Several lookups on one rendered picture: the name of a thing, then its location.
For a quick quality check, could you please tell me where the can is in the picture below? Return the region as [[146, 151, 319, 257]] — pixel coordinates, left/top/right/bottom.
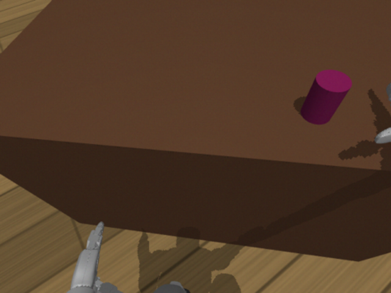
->
[[301, 70, 352, 125]]

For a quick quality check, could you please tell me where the left robot hand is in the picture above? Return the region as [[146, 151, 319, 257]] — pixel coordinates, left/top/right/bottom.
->
[[70, 222, 123, 293]]

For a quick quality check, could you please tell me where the right robot hand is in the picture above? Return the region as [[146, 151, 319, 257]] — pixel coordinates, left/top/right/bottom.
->
[[375, 83, 391, 143]]

